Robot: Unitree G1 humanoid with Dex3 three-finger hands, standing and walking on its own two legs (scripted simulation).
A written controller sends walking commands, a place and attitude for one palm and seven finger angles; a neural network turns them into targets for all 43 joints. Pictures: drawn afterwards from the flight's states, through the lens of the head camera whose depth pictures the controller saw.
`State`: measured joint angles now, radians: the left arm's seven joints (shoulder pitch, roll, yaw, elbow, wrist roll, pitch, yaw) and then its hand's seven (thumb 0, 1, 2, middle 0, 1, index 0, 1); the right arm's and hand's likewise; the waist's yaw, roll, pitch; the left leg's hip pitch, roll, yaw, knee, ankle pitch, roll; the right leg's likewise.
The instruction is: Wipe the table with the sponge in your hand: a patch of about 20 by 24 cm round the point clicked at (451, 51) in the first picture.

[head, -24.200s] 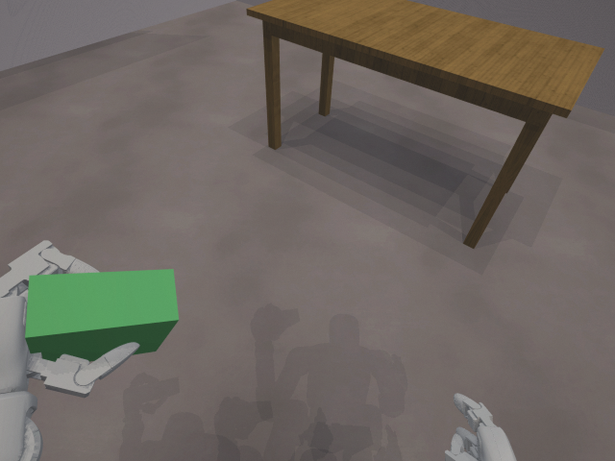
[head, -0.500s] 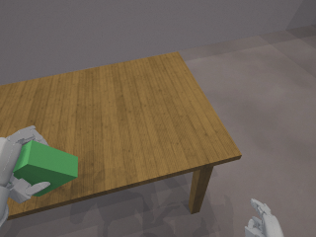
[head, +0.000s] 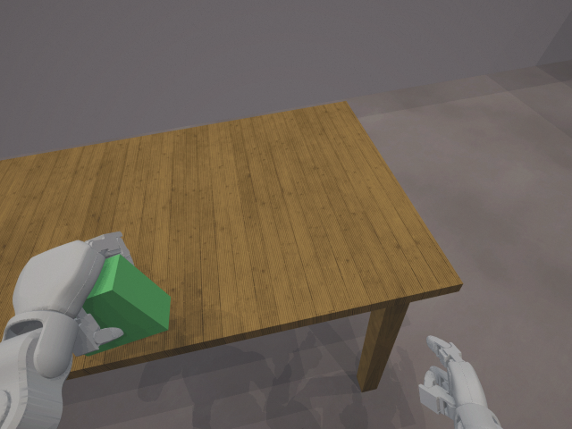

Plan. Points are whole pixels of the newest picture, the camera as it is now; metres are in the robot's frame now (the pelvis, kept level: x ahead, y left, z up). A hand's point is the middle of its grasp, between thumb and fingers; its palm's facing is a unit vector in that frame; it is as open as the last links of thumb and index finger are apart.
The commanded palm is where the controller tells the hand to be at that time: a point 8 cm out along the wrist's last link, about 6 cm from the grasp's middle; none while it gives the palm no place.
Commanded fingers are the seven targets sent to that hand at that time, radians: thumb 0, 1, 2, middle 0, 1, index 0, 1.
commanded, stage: turn the palm down, sponge in hand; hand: left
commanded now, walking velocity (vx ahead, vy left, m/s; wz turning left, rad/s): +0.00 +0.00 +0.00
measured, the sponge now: (112, 314) +0.21 +0.28 +0.07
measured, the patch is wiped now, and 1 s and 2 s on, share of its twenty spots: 0.00 0.00 0.00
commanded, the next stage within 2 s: move the sponge above the wiping area in 0.70 s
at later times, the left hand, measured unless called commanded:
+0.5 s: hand (118, 301) +0.21 +0.25 +0.11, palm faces -0.01 -0.07 -1.00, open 9.6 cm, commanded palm +0.19 +0.26 +0.19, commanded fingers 0.00 0.10 1.30 -1.20 -1.60 -1.20 -1.60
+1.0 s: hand (114, 289) +0.22 +0.25 +0.12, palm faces +0.06 -0.06 -1.00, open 9.6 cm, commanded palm +0.20 +0.25 +0.19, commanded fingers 0.00 0.10 1.30 -1.20 -1.60 -1.20 -1.60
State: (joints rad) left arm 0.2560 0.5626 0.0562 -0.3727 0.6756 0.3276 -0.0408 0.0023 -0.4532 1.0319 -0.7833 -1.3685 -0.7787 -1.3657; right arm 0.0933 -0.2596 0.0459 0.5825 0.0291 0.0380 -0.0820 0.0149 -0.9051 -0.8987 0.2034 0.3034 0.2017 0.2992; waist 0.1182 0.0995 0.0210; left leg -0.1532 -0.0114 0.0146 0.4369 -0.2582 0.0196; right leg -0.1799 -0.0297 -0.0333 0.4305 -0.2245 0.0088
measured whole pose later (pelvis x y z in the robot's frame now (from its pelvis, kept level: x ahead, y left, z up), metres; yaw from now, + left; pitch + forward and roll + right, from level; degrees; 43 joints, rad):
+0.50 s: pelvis +0.00 -0.02 +0.00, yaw +0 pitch -3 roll +0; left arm 0.21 0.56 -0.03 -0.31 0.84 0.27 -0.07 0.00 -0.46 1.03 -0.79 -1.37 -0.78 -1.36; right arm 0.03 -0.28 0.03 0.64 0.02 0.04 -0.05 0.02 -0.91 -0.90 0.20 0.30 0.20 0.30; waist 0.14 0.12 0.03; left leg -0.09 0.01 0.01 0.37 -0.22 -0.01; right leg -0.14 0.00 -0.04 0.40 -0.21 -0.02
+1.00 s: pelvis +0.00 -0.03 +0.00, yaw -1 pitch -3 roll +0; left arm 0.17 0.55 0.00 -0.24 0.85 0.28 -0.01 0.00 -0.46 1.03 -0.79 -1.36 -0.78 -1.36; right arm 0.05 -0.27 0.02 0.66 0.03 0.03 -0.05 0.02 -0.91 -0.90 0.20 0.30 0.20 0.30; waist 0.13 0.12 0.03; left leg -0.09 0.02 0.02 0.38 -0.23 -0.02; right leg -0.14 0.01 -0.03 0.41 -0.21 -0.03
